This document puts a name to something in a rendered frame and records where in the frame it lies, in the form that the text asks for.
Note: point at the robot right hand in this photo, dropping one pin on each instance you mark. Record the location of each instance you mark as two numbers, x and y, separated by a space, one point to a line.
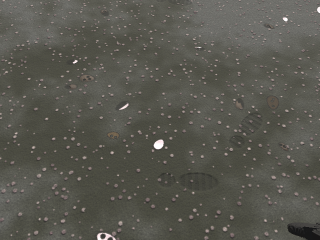
308 231

